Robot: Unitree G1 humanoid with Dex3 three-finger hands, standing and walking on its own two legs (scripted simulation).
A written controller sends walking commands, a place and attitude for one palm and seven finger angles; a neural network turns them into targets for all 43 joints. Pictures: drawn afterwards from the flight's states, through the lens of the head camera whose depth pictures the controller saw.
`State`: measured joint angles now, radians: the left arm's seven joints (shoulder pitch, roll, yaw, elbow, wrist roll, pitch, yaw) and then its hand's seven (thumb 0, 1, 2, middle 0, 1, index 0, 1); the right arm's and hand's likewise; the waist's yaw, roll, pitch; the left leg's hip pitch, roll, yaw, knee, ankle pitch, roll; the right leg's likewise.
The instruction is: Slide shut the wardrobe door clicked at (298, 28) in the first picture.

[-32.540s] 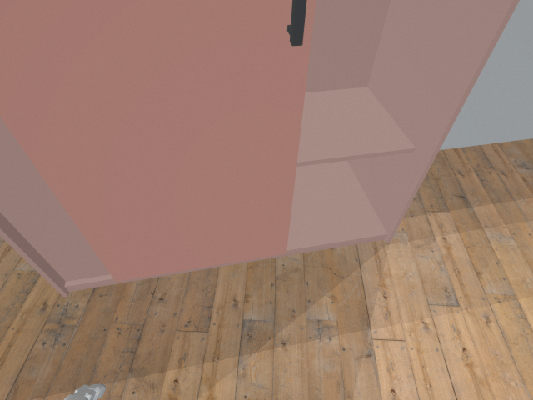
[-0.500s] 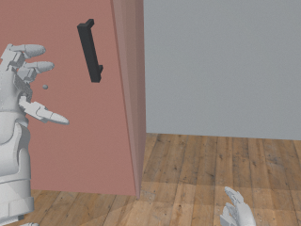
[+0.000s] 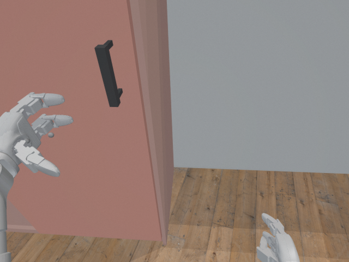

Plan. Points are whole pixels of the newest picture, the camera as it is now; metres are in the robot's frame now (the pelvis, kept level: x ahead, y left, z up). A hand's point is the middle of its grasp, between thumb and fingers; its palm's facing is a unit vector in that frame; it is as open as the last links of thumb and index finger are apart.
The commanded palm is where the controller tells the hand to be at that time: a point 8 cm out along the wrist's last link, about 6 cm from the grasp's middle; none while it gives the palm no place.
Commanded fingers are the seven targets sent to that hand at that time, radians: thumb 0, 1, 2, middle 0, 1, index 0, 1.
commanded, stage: draw the hand back to the body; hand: left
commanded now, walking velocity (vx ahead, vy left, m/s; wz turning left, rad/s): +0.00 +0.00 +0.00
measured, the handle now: (111, 74) +0.44 +0.21 +0.27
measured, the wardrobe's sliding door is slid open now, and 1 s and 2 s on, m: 0.00 0.00 0.00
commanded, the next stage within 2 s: step back with the hand held close in 1.26 s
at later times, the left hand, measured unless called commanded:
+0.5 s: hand (44, 161) +0.22 +0.28 +0.19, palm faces +0.49 -0.83 -0.26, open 12.6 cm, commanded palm +0.17 +0.31 +0.20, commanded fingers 0.00 0.25 0.58 -0.22 -0.68 -0.22 -0.68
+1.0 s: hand (45, 182) +0.20 +0.27 +0.16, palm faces +0.46 -0.82 -0.34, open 7.9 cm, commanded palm +0.15 +0.31 +0.18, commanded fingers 0.00 0.90 0.90 -0.20 -0.30 -0.20 -0.30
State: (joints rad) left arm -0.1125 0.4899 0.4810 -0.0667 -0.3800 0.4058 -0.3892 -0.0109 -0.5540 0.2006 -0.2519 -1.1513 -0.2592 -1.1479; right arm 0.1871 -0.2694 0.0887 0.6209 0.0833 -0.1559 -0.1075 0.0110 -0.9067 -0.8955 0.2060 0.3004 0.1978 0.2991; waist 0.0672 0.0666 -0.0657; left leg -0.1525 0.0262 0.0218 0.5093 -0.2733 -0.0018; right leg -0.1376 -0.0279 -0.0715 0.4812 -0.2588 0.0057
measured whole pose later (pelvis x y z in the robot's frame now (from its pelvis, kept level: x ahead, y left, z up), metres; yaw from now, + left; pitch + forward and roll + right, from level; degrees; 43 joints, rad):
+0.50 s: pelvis -0.01 +0.01 +0.00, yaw +0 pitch -6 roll -1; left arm 0.20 0.34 0.36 -0.28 -0.10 -0.06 0.09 -0.01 -0.10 0.42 -0.24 -0.88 -0.24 -0.88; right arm 0.22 -0.22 0.05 0.70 -0.01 -0.17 -0.08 0.01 -0.91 -0.90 0.21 0.30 0.20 0.30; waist 0.08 0.04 0.03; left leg -0.12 0.02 0.03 0.46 -0.24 0.01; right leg -0.11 -0.03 -0.06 0.43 -0.22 0.01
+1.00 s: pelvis +0.01 +0.01 +0.01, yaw -1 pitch -6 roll -1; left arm 0.42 0.33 0.32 -0.36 -0.06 -0.07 0.10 0.01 0.76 0.84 -0.21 -0.38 -0.22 -0.37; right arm 0.19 -0.23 0.02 0.65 -0.02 -0.15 -0.08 0.01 -0.91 -0.90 0.21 0.30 0.20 0.30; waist 0.09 0.05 0.01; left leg -0.08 0.02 0.04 0.44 -0.25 0.01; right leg -0.07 -0.03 -0.05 0.40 -0.23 0.02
